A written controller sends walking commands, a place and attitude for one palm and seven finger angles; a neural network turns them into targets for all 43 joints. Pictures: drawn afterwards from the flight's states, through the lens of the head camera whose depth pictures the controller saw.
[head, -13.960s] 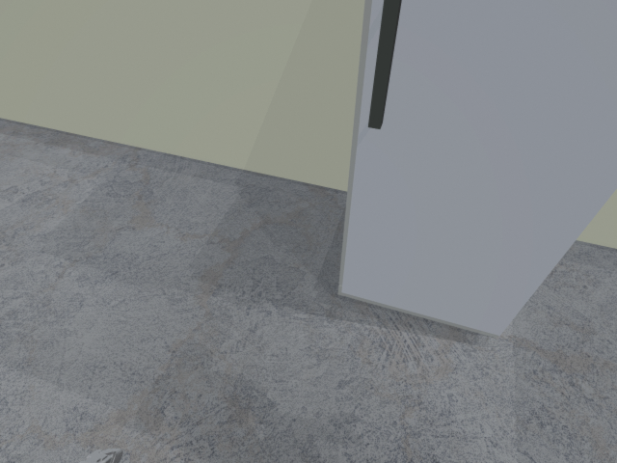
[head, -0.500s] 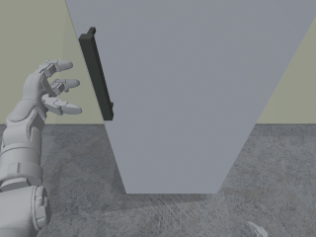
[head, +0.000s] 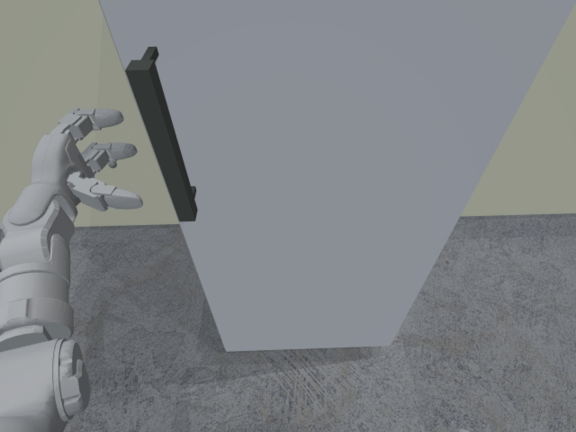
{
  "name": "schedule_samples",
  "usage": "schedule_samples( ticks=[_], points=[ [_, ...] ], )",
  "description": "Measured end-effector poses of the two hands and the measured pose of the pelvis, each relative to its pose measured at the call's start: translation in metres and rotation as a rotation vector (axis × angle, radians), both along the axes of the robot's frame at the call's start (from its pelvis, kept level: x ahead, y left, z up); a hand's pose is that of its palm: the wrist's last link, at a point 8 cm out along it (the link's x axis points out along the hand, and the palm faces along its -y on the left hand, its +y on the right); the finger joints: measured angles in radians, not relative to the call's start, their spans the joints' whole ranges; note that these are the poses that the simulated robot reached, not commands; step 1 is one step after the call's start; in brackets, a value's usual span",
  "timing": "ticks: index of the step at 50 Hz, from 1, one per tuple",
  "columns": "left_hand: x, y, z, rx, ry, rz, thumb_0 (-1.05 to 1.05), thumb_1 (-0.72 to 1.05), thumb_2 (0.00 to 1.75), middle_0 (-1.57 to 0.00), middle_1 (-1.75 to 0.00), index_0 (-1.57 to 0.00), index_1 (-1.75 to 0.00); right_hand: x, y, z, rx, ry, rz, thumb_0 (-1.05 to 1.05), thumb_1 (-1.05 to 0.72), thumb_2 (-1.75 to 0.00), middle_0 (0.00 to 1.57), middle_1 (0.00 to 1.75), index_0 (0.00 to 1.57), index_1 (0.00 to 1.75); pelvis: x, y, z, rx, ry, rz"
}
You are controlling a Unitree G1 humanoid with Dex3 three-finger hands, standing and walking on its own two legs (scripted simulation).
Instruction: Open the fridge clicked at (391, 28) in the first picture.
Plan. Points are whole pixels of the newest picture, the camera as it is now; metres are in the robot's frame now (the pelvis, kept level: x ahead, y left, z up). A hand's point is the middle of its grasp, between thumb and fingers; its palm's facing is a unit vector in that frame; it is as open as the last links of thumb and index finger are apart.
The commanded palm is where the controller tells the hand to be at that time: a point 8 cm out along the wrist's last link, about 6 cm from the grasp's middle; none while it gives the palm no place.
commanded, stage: feel for the door with the fingertips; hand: left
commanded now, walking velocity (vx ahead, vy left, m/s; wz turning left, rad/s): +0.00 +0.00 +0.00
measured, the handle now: (172, 144) +0.46 +0.18 +0.18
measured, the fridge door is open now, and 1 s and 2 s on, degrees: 0 0 0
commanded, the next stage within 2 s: slide the fingers in behind the handle in 0.76 s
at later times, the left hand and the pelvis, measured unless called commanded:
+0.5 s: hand (146, 162) +0.40 +0.20 +0.19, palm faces +0.05 -1.00 +0.02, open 14.0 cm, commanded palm +0.38 +0.25 +0.19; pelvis +0.00 +0.00 +0.00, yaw +1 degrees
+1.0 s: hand (145, 156) +0.42 +0.20 +0.19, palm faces +0.08 -1.00 +0.01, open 13.7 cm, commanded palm +0.39 +0.25 +0.19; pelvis -0.01 -0.01 +0.00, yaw +1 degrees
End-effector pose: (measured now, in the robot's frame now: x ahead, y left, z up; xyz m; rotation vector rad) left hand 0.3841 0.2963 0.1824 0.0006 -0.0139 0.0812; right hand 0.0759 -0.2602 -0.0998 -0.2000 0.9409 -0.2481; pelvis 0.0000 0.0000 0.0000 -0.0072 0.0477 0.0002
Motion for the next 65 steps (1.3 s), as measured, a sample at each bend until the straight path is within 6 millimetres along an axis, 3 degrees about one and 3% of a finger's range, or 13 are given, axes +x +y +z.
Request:
schedule_samples(
  ticks=[11, 21, 28, 49, 57, 65],
  points=[
    [-0.009, -0.009, 0.004, -0.012, 0.001, -0.008, -0.01, -0.51, 0.30, -0.30, -1.20, -0.30, -1.20, 0.034, 0.005, 0.008, 0.011, -0.089, 0.042, 0.01, -0.90, -0.90, 0.21, 0.30, 0.20, 0.30, -0.001, -0.002, 0.000, 0.000, -0.010, 0.009],
    [-0.006, -0.037, 0.006, -0.010, -0.008, -0.022, -0.01, -0.51, 0.30, -0.30, -1.20, -0.30, -1.20, 0.054, 0.013, 0.012, 0.026, -0.136, 0.084, 0.01, -0.90, -0.90, 0.21, 0.30, 0.20, 0.30, -0.005, -0.004, 0.000, 0.001, -0.018, 0.019],
    [-0.002, -0.051, 0.006, -0.015, 0.007, -0.015, -0.01, -0.51, 0.30, -0.30, -1.20, -0.30, -1.20, 0.048, 0.015, 0.008, 0.046, -0.118, 0.074, 0.01, -0.90, -0.90, 0.21, 0.30, 0.20, 0.30, -0.004, -0.006, 0.001, 0.005, -0.026, 0.012],
    [0.009, -0.043, 0.007, -0.009, 0.011, -0.005, -0.01, -0.50, 0.30, -0.35, -1.24, -0.36, -1.24, -0.001, -0.014, -0.003, -0.002, 0.006, 0.007, 0.01, -0.90, -0.90, 0.20, 0.30, 0.20, 0.30, -0.009, -0.013, 0.000, 0.004, -0.014, 0.013],
    [0.003, -0.043, 0.005, -0.016, -0.013, -0.008, -0.01, -0.50, 0.30, -0.33, -1.22, -0.32, -1.22, 0.003, -0.011, 0.000, 0.009, -0.032, -0.002, 0.01, -0.90, -0.90, 0.20, 0.30, 0.20, 0.30, -0.008, -0.011, 0.001, 0.005, -0.017, -0.001],
    [-0.014, -0.041, 0.004, -0.016, -0.028, -0.008, -0.01, -0.50, 0.30, -0.30, -1.21, -0.30, -1.20, 0.024, 0.002, 0.006, 0.028, -0.091, 0.028, 0.01, -0.90, -0.90, 0.20, 0.30, 0.20, 0.30, -0.007, -0.007, 0.001, 0.004, -0.032, -0.002]
  ],
)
